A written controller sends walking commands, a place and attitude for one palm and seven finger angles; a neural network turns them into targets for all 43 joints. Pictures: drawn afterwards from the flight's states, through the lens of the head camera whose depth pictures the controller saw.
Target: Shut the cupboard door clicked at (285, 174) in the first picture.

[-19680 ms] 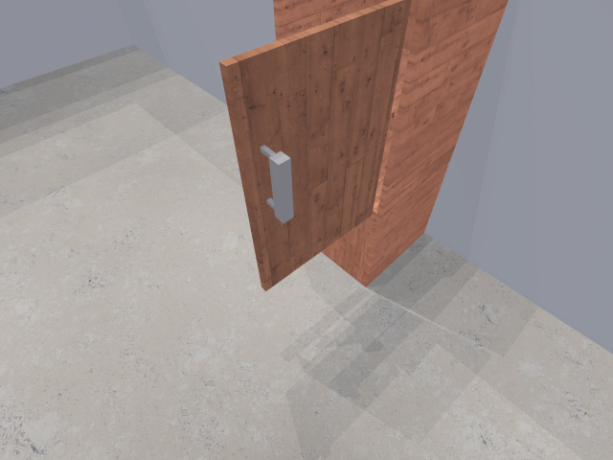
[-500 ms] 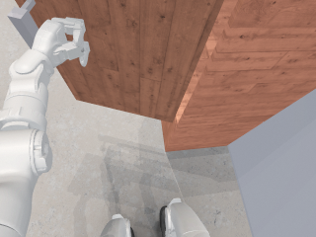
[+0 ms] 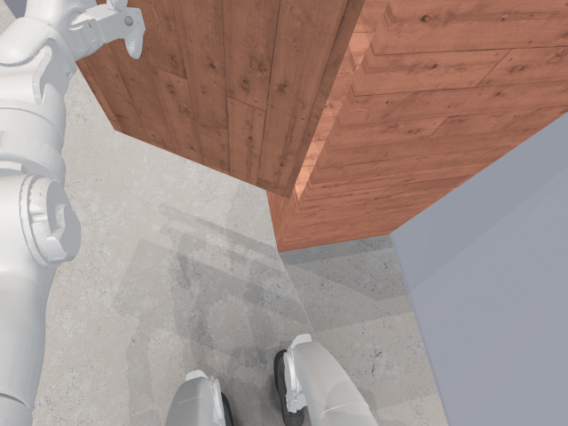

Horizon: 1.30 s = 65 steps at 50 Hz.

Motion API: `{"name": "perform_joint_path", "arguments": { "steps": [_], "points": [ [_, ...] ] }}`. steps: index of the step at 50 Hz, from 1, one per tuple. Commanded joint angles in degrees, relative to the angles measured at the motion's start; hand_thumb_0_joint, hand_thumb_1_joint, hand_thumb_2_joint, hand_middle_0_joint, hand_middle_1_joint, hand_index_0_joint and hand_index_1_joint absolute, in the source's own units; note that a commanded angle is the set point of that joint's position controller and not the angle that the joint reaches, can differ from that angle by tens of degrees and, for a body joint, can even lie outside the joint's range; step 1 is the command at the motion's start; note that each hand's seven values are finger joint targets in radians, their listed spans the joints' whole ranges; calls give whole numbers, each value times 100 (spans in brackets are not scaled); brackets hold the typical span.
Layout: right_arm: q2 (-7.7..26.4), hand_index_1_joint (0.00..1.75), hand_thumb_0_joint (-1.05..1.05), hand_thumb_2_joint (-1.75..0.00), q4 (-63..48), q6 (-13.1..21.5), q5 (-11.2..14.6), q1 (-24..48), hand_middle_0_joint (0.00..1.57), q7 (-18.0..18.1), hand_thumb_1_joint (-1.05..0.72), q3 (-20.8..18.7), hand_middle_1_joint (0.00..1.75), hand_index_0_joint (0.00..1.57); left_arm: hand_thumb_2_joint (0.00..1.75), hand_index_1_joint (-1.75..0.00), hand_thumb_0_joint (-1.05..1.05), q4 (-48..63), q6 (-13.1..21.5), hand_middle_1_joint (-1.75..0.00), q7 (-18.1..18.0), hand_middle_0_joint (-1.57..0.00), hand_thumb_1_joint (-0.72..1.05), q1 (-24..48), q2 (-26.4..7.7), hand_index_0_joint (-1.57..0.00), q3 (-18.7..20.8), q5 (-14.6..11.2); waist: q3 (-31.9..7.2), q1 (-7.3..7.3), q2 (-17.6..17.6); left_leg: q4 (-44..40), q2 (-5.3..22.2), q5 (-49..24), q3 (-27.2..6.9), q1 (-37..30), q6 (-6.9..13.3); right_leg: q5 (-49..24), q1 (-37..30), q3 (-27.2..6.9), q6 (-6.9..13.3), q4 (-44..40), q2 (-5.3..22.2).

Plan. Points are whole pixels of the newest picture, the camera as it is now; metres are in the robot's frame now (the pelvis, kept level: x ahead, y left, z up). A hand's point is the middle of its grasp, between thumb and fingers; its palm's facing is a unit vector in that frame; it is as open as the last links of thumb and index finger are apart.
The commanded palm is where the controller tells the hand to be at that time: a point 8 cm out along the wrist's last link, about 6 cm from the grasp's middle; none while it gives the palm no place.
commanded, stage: pull the fist back off the door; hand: left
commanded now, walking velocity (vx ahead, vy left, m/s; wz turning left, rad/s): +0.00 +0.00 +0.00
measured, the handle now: out of the picture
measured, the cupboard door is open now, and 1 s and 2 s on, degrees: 58 57 57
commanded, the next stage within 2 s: draw the hand back to the body in 0.84 s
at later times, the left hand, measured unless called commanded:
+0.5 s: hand (133, 30) +0.56 +0.08 +0.12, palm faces -0.01 -1.00 -0.03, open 3.1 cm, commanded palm +0.52 +0.13 +0.11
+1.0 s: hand (140, 73) +0.51 +0.08 +0.11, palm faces -0.04 -1.00 +0.01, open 3.1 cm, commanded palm +0.47 +0.14 +0.12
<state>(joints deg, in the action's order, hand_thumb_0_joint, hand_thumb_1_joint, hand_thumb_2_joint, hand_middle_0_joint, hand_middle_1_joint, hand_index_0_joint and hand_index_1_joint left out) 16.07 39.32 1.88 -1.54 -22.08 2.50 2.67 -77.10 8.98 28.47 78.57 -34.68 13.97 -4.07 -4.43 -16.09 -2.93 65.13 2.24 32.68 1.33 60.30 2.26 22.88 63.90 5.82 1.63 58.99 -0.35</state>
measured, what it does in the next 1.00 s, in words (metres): stands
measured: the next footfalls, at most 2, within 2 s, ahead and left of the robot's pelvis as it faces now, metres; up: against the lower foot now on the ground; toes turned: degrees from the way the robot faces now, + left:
none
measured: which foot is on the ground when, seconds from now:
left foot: down 0.00-1.00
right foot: down 0.00-1.00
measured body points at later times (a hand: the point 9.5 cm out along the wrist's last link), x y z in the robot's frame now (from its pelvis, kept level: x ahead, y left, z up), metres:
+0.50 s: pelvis +0.01 -0.01 +0.03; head +0.15 -0.01 +0.46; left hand +0.56 +0.14 +0.13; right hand -0.05 -0.26 -0.08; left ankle -0.03 +0.09 -0.65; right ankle +0.04 -0.11 -0.65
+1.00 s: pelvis +0.00 +0.00 +0.03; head +0.12 -0.01 +0.46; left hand +0.51 +0.13 +0.12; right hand +0.03 -0.26 -0.09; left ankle -0.03 +0.09 -0.65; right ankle +0.04 -0.11 -0.65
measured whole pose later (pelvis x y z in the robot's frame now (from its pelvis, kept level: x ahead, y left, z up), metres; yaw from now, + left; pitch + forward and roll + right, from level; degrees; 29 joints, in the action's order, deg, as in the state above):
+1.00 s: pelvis +0.00 +0.00 +0.03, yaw +1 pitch +21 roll -1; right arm 14.9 35.6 -1.0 -1.7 -20.4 -2.0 0.4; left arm -69.0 23.3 1.0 56.3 -15.0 14.7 -3.9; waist -6.3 -9.9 -2.7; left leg 54.5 0.4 28.5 2.8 46.7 2.0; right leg 20.4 51.9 3.8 1.2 51.7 0.7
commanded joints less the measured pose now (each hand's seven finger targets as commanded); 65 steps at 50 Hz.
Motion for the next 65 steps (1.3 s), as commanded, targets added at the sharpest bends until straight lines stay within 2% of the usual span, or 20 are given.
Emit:
{"name": "perform_joint_path", "arguments": {
  "steps": [1, 2, 5, 8, 11, 13, 16, 23, 29, 31, 32, 35, 41, 47, 48, 51, 53, 59, 62, 65],
  "points": [
    [936, 30, 0, -90, -387, 132, -56, -1802, 20, -237, -90, -295, 30, 20, 90, -150, 0, 1090, 242, -150, -1717, -130, 90, 2416, -735, -130, 1028, -300, -3645, 2, -1194, -749, -80, -3830, -695, -2189, -150, -2378, -1981, -307, 49, -505, -198],
    [942, 30, 0, -90, -428, 91, -146, -1874, 20, -317, -90, -350, 30, 20, 90, -150, 0, 1268, 319, -150, -2028, -130, 90, 2240, -505, -130, 1111, -298, -3695, -45, -826, -719, -39, -3986, -672, -2266, -151, -2593, -2060, -285, -20, -542, -174],
    [861, 30, 0, -90, -513, 55, -347, -2001, 20, -590, -90, -435, 30, 20, 90, -150, 0, 2028, 985, -150, -3010, -130, 90, 1963, 80, -130, 717, 291, -3851, 23, -816, -655, -52, -4115, -590, -2311, -170, -2936, -2148, -350, -58, -544, -144],
    [931, 30, 0, -90, -356, -75, -357, -2134, 20, -702, -90, -565, 30, 20, 90, -150, 0, 2337, 1426, -150, -3048, -130, 90, 2176, 225, -130, 279, 721, -3998, -108, -803, -768, -20, -4165, -662, -2780, -188, -2879, -2157, -349, -65, -632, -154],
    [984, 30, 0, -90, -309, -205, -251, -2147, 20, -630, -90, -589, 30, 20, 90, -150, 0, 2020, 1348, -150, -2744, -130, 90, 2304, 68, -130, 357, 573, -3889, -149, -587, -1025, -129, -3526, -533, -2586, -130, -2835, -2739, -415, -58, -891, -179],
    [936, 30, 0, -90, -347, -251, -174, -2060, 20, -568, -90, -572, 30, 20, 90, -150, 0, 2094, 1302, -150, -2649, -130, 90, 2426, -114, -130, 562, 419, -4016, -42, -697, -1153, -176, -3426, -477, -2609, -129, -2881, -3022, -447, -53, -973, -174],
    [893, 30, 0, -90, -394, -223, -157, -1961, 20, -506, -90, -491, 30, 20, 90, -150, 0, 1915, 1418, -150, -2747, -130, 90, 2016, -434, -130, 967, 282, -3592, 114, -596, -1292, -211, -3148, -379, -2342, -101, -2780, -3193, -473, -54, -1078, -178],
    [890, 30, 0, -90, -558, -246, -109, -1724, 20, -577, -90, -505, 30, 20, 90, -150, 0, 1082, 1595, -150, -2744, -130, 90, 160, 6, -130, 687, 461, -2564, 292, 140, -1507, -271, -2605, -128, -1516, -59, -2693, -3517, -550, -67, -1205, -126],
    [885, 30, 0, -90, -690, -284, 15, -1457, 20, -501, -90, -588, 30, 20, 90, -150, 0, 1962, 1667, -150, -2338, -130, 90, 249, 553, -130, 386, -65, -2797, 371, 186, -1606, -292, -2450, -92, -1919, -56, -2542, -3612, -592, -75, -1326, -126],
    [804, 30, 0, -90, -671, -226, 18, -1353, 20, -455, -90, -602, 30, 20, 90, -150, 0, 2658, 1946, -150, -2317, -130, 90, 870, 888, -130, 70, -202, -2996, 269, -140, -1570, -283, -2523, -139, -2317, -60, -2516, -3447, -580, -87, -1287, -113],
    [834, 30, 0, -90, -601, -192, 3, -1321, 20, -446, -90, -645, 30, 20, 90, -150, 0, 2940, 2099, -150, -2348, -130, 90, 951, 705, -130, 218, -224, -3301, 351, -357, -1532, -257, -2624, -201, -2620, -86, -2492, -3366, -571, -83, -1243, -120],
    [795, 30, 0, -90, -446, -137, 3, -1197, 20, -422, -90, -643, 30, 20, 90, -150, 0, 3027, 2307, -150, -2428, -130, 90, 1029, 919, -130, -83, -129, -3446, 301, -562, -1461, -228, -2813, -328, -2955, -135, -2411, -3070, -502, -69, -1120, -102],
    [859, 30, 0, -90, -331, -206, 35, -1103, 20, -377, -90, -616, 30, 20, 90, -150, 0, 2108, 1911, -150, -2694, -130, 90, 645, 1040, -130, -162, 82, -2641, 268, -308, -1600, -220, -2688, -425, -2743, -161, -2022, -2638, -360, -43, -1128, -84],
    [845, 30, 0, -90, -548, -237, 2, -995, 20, -379, -90, -550, 30, 20, 90, -150, 0, 1855, 1803, -150, -2795, -130, 90, 200, 837, -130, 267, -41, -2817, 449, 270, -1623, -272, -2884, -321, -2294, -134, -2493, -3269, -433, -59, -1062, -57],
    [812, 30, 0, -90, -580, -228, -2, -967, 20, -402, -90, -557, 30, 20, 90, -150, 0, 1909, 1859, -150, -2781, -130, 90, 83, 956, -130, 215, -27, -2863, 521, 276, -1593, -285, -2875, -281, -2260, -135, -2534, -3319, -452, -58, -1051, -58],
    [820, 30, 0, -90, -894, -262, 32, -913, 20, -409, -90, -588, 30, 20, 90, -150, 0, 2590, 2061, -150, -2681, -130, 90, -952, 347, -130, 724, -11, -3535, 1017, 237, -1730, -299, -3339, -171, -2470, -135, -3085, -4159, -522, -11, -1010, -60],
    [726, 30, 0, -90, -1087, -295, 100, -815, 20, -421, -90, -603, 30, 20, 90, -150, 0, 3341, 2055, -150, -2551, -130, 90, -1593, 488, -130, 576, -66, -3760, 1209, 190, -1855, -272, -3735, -90, -2657, -128, -3494, -4568, -552, -4, -1090, -57],
    [637, 30, 0, -90, -1318, -277, 369, -370, 20, -300, -90, -631, 30, 20, 90, -150, 0, 5049, 1452, -150, -2126, -130, 90, -2678, 1128, -130, 9, -584, -2853, 1160, 503, -2434, -214, -3303, 71, -3012, -36, -3432, -5098, -491, -70, -1759, -97],
    [582, 30, 0, -90, -1260, -130, 431, -98, 20, -174, -90, -594, 30, 20, 90, -150, 0, 5819, 1279, -150, -1989, -130, 90, -2754, 1443, -130, -384, -767, -2353, 1100, -3, -2653, -179, -3228, 2, -3611, -56, -2995, -4788, -407, -76, -2012, -104],
    [602, 30, 0, -90, -1152, -18, 449, 120, 20, -101, -90, -533, 30, 20, 90, -150, 0, 5732, 1043, -150, -1899, -130, 90, -3246, 1472, -130, -506, -784, -1618, 1087, 160, -2891, -191, -2524, -59, -3561, -59, -2345, -4558, -355, -60, -2254, -79]
  ]
}}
